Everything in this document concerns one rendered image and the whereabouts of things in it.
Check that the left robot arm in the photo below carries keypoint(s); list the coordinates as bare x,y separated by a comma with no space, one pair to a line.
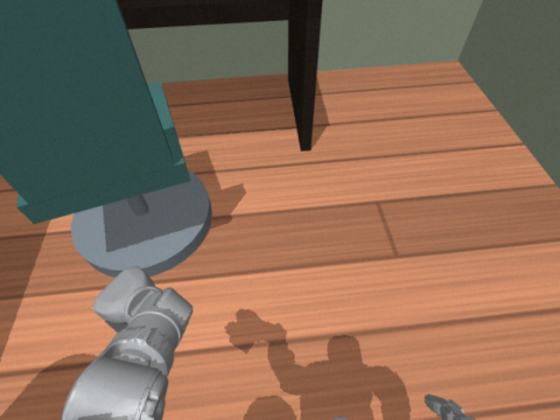
128,380

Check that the desk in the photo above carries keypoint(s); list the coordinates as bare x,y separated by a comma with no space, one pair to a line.
303,37

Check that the left robot hand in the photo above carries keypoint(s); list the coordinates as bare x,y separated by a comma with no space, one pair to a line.
110,302

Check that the right robot hand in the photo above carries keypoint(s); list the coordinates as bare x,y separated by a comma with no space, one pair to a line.
448,410

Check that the cube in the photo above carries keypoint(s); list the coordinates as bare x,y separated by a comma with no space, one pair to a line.
117,326

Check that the office chair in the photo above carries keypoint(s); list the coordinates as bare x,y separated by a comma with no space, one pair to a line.
81,132

